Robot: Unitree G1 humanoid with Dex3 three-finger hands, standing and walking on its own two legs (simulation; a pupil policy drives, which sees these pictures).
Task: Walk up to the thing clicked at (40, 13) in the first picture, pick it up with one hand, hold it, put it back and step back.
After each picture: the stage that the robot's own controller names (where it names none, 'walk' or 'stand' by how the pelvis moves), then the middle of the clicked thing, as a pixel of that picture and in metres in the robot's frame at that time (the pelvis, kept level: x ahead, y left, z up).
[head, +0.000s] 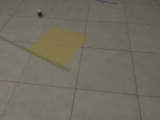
stand; (39, 13) +2.04 +0.69 -0.72
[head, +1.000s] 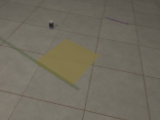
walk; (51, 24) +1.95 +0.40 -0.69
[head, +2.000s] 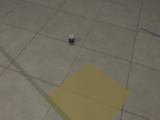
walk; (71, 39) +1.35 +0.14 -0.70
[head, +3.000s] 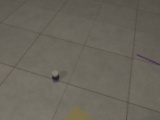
walk; (55, 76) +0.87 +0.22 -0.71
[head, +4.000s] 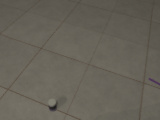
walk; (52, 105) +0.58 +0.22 -0.71
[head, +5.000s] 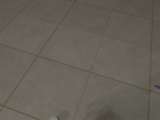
stand; out of the picture +0.40 +0.18 -0.71
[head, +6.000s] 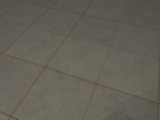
stand; out of the picture +0.38 +0.20 -0.72
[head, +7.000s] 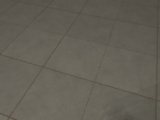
stand; out of the picture +0.38 +0.21 -0.73
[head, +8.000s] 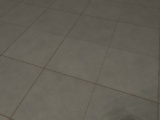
stand; out of the picture +0.37 +0.21 -0.73
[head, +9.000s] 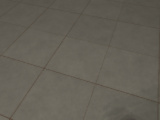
stand; out of the picture +0.36 +0.21 -0.73
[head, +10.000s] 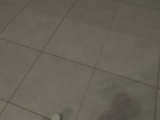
go down; out of the picture +0.38 +0.20 -0.71
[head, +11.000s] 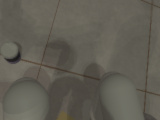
go down; (11, 53) +0.45 +0.25 -0.29
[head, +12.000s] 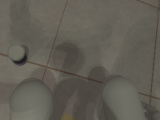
close in; (18, 55) +0.44 +0.25 -0.29
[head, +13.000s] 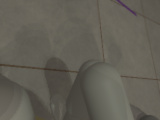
close in; out of the picture +0.43 +0.29 -0.22
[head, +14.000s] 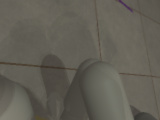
close; out of the picture +0.42 +0.29 -0.22
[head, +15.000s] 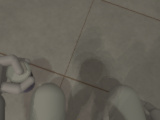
lift; (22, 77) +0.33 +0.23 -0.07
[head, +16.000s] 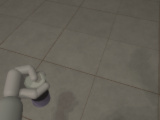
hold; (38, 90) +0.33 +0.17 +0.02
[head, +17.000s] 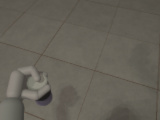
hold; (40, 90) +0.33 +0.17 -0.01
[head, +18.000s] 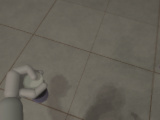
crouch; (37, 88) +0.34 +0.17 -0.07
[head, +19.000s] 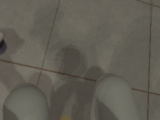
lower; out of the picture +0.48 +0.26 -0.11
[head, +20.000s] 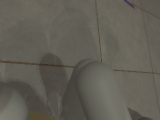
lower; out of the picture +0.42 +0.30 -0.23
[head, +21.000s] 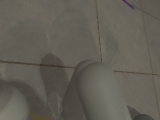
lower; out of the picture +0.42 +0.30 -0.23
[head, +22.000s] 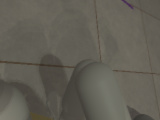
lower; out of the picture +0.42 +0.30 -0.23
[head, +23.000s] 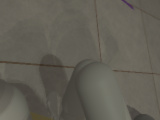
lower; out of the picture +0.42 +0.30 -0.23
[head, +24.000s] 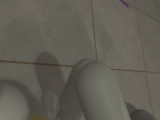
open; out of the picture +0.41 +0.28 -0.23
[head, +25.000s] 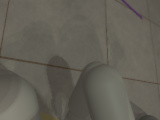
stand; out of the picture +0.41 +0.29 -0.23
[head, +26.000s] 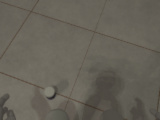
walk; (50, 93) +0.41 +0.20 -0.53
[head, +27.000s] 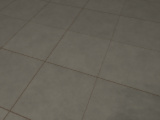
stand; out of the picture +0.38 +0.20 -0.66
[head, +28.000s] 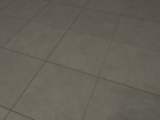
stand; out of the picture +0.38 +0.19 -0.67
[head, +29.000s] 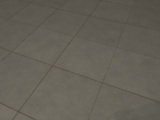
stand; out of the picture +0.40 +0.17 -0.72
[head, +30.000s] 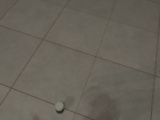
walk; (59, 108) +0.43 +0.14 -0.71
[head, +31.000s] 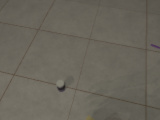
walk; (60, 85) +0.61 +0.20 -0.69
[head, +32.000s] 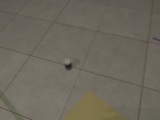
walk; (67, 64) +0.92 +0.21 -0.70
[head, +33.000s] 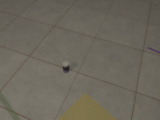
stand; (65, 67) +0.97 +0.19 -0.71
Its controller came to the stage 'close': yes
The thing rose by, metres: 0.69
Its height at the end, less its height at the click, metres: +0.00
